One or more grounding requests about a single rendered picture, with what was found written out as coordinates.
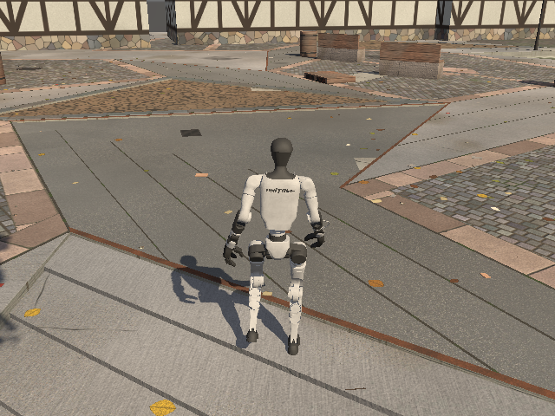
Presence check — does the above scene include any right robot hand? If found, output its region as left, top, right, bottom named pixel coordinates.
left=304, top=233, right=325, bottom=248

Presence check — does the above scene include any robot left upper arm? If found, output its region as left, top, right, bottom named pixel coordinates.
left=238, top=174, right=263, bottom=224

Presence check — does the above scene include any left robot hand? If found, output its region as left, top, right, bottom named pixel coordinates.
left=223, top=244, right=244, bottom=267

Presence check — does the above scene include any robot left forearm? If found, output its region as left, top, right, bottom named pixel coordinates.
left=226, top=210, right=245, bottom=249

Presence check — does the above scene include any right robot thigh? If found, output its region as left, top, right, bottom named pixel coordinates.
left=288, top=242, right=307, bottom=302

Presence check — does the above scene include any left robot shin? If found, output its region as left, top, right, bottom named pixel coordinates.
left=249, top=273, right=261, bottom=332

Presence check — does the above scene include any robot right forearm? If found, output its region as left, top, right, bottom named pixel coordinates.
left=311, top=211, right=324, bottom=237

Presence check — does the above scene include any robot right upper arm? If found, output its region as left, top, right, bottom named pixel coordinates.
left=298, top=176, right=320, bottom=224

